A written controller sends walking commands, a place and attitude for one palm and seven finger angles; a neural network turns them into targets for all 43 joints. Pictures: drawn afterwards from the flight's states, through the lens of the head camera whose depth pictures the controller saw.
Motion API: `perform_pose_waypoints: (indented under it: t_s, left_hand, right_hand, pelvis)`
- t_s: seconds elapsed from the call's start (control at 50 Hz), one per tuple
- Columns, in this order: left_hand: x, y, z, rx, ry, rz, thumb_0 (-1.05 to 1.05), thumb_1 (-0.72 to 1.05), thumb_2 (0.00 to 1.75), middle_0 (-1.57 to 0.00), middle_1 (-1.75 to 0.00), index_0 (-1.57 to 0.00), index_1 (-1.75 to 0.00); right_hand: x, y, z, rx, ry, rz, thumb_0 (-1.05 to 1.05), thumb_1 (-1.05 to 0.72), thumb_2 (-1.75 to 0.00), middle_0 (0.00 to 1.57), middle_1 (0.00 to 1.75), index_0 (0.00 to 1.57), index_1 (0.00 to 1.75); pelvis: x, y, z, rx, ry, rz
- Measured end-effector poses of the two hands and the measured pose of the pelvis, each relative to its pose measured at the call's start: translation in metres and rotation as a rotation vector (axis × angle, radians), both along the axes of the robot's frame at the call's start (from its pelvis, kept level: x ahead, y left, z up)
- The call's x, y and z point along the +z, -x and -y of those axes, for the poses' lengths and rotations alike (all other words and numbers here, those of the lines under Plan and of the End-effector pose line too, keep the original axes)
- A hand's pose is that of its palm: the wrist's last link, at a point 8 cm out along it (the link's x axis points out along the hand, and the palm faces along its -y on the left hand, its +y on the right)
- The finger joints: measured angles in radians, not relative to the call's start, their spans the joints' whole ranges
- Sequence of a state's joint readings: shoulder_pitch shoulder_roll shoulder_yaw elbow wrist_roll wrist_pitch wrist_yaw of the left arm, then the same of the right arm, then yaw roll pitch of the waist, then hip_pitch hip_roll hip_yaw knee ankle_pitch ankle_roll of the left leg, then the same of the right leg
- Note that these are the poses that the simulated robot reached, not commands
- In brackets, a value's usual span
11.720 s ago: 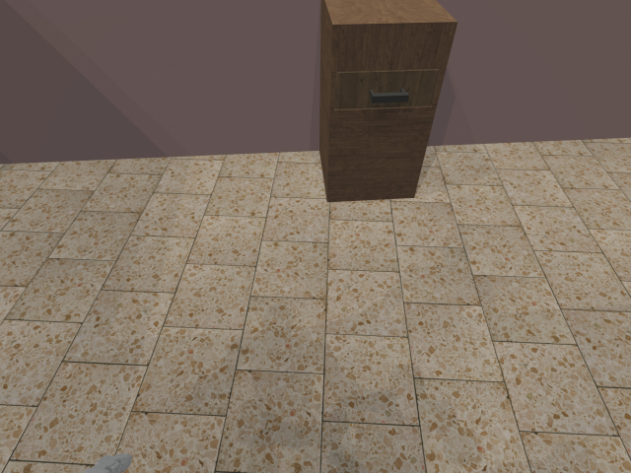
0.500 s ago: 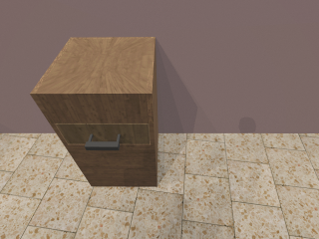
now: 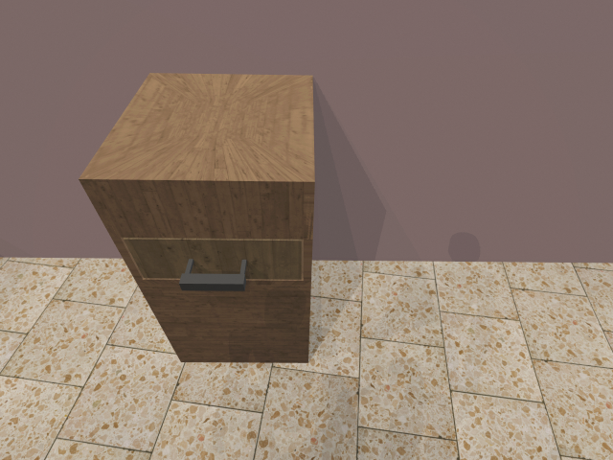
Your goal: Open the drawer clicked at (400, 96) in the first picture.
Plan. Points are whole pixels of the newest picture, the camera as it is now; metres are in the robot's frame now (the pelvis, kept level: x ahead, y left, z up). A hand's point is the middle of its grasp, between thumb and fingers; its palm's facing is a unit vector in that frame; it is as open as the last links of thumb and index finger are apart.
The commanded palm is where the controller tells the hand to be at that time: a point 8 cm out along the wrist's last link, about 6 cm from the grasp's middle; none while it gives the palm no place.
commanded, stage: raise the hand with hooked fingers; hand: left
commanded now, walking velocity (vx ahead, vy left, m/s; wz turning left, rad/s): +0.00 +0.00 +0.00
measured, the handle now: (215, 273) +0.53 +0.24 -0.21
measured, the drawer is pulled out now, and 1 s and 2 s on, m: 0.00 0.00 0.00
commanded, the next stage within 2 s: move the hooked fingers above the handle in 1.92 s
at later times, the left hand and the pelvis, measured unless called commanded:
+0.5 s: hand out of the picture +0.14 +0.18 -0.08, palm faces -0.17 -0.24 -0.96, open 8.9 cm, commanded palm +0.16 +0.21 -0.01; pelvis +0.01 -0.02 -0.03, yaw -3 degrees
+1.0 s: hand (188, 349) +0.26 +0.18 +0.00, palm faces -0.02 -0.08 -1.00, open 11.9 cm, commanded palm +0.24 +0.19 +0.06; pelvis +0.02 -0.04 -0.02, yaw -5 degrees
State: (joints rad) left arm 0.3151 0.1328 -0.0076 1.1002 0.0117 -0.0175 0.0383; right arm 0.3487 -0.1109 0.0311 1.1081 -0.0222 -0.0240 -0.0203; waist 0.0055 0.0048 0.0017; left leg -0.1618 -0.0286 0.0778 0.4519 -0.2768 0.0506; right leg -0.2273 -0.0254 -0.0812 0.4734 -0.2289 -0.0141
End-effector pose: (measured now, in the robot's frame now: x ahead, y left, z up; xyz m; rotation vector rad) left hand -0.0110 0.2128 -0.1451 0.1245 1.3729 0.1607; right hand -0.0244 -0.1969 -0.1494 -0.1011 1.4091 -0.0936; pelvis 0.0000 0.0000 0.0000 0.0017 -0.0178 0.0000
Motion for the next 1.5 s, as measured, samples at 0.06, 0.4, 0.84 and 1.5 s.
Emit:
perform_pose_waypoints:
  t_s: [0.06,0.4,0.84,1.5]
  left_hand:
    - [0.004,-0.004,-0.002,-0.059,-0.022,0.0,0.01,0.92,0.9,-0.2,-0.3,-0.2,-0.3]
    - [0.145,-0.184,0.032,-0.902,-0.85,0.897,0.0,0.67,0.79,-0.21,-0.46,-0.21,-0.46]
    - [0.189,-0.241,0.026,-0.977,-1.121,0.843,0.0,0.14,0.57,-0.27,-0.79,-0.27,-0.79]
    - [0.269,-0.304,-0.012,-1.007,-1.205,0.952,0.0,-0.48,0.31,-0.32,-1.19,-0.32,-1.19]
  right_hand:
    - [0.001,-0.006,0.002,0.003,0.014,0.018,0.01,-0.92,-0.9,0.2,0.3,0.2,0.3]
    - [0.081,-0.229,0.066,0.117,0.115,0.809,0.02,-0.92,-0.9,0.2,0.3,0.2,0.3]
    - [0.027,-0.231,0.041,0.153,-0.061,0.591,0.01,-0.91,-0.9,0.2,0.3,0.21,0.3]
    - [0.07,-0.213,0.014,0.07,0.024,0.689,0.01,-0.91,-0.9,0.2,0.3,0.2,0.3]
  pelvis:
    - [-0.001,0.0,-0.003,-0.009,0.003,-0.004]
    - [-0.024,-0.001,0.008,-0.082,-0.036,-0.133]
    - [-0.026,-0.022,0.041,-0.065,-0.045,-0.159]
    - [-0.004,0.0,-0.005,-0.08,-0.006,-0.017]
